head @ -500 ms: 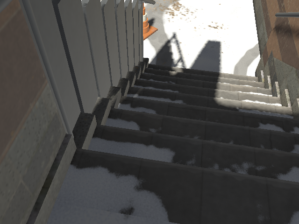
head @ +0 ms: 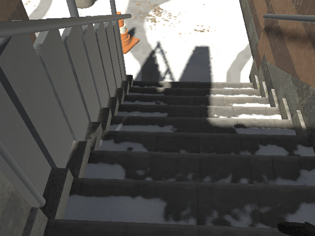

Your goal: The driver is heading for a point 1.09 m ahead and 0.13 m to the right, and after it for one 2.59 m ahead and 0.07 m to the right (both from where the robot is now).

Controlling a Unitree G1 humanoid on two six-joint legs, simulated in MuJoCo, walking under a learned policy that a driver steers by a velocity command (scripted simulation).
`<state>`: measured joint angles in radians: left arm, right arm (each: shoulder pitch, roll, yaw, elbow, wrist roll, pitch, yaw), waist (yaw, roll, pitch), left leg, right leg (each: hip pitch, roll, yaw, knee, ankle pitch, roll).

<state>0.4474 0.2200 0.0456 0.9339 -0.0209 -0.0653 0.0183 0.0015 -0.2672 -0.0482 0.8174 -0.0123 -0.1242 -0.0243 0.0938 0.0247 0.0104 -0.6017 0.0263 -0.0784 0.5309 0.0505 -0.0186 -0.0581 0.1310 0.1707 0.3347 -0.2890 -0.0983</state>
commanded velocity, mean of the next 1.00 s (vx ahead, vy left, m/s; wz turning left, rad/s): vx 0.07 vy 0.00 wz -0.35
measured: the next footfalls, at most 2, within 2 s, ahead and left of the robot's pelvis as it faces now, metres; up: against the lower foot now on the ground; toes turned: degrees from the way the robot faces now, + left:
left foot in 0.08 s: +0.23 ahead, +0.11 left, +0.00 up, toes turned -7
right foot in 0.52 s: +0.13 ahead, -0.15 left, +0.00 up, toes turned -20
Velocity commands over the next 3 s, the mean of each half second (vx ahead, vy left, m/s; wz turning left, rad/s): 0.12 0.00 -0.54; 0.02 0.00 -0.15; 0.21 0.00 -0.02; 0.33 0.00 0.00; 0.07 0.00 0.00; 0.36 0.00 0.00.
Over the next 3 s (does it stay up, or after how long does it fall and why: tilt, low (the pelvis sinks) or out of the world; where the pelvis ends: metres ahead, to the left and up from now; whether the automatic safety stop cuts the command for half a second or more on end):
stays up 0.58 -0.12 -0.05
